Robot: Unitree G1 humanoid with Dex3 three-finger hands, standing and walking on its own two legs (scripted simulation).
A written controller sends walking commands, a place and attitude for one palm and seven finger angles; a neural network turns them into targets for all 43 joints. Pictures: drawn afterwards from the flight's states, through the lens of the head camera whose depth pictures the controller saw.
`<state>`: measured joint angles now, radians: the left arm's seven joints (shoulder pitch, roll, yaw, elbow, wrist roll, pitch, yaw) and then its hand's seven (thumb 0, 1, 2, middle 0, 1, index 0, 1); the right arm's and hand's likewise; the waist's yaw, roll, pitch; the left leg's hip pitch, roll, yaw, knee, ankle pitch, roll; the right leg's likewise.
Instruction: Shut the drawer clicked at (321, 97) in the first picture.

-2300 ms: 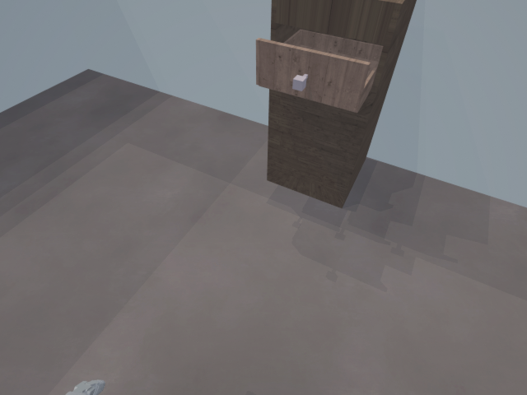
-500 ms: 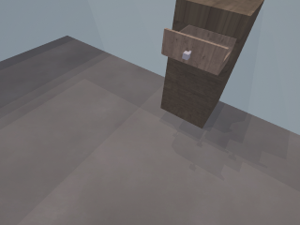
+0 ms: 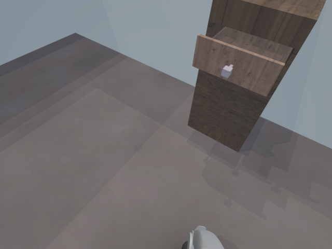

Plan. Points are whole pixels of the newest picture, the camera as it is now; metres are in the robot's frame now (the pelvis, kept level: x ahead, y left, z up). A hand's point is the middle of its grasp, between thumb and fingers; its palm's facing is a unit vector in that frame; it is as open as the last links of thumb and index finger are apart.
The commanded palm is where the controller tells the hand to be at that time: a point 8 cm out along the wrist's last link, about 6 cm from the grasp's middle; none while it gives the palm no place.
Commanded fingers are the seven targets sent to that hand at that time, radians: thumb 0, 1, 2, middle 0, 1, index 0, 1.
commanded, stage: turn to face it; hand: left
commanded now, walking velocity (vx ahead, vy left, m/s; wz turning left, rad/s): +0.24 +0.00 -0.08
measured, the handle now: (228, 69) +0.83 -0.26 -0.03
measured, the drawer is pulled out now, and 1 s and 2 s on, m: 0.16 0.16 0.16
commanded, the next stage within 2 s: take the last steps up to it in 0.98 s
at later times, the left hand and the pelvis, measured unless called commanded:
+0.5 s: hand (103, 234) +0.19 +0.18 -0.18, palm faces -0.06 -0.98 -0.21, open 7.4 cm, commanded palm none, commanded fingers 0.00 0.90 0.90 -0.20 -0.30 -0.20 -0.30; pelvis +0.15 -0.01 +0.00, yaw -9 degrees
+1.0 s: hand (119, 183) +0.34 +0.16 -0.16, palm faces -0.42 -0.86 -0.28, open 7.4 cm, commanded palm none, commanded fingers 0.00 0.90 0.90 -0.20 -0.30 -0.20 -0.30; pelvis +0.16 +0.01 -0.01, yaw -27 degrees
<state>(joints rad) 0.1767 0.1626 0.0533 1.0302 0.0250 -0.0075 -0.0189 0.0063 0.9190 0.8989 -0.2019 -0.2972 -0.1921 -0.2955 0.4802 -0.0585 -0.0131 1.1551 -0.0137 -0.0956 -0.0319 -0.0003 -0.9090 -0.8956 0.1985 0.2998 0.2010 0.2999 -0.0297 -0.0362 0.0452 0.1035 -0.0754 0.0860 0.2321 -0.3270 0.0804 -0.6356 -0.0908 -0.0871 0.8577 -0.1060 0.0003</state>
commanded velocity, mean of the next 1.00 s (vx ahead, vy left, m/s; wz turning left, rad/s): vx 0.00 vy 0.00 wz -0.48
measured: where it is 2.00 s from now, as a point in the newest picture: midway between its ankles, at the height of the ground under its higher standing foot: (177, 242)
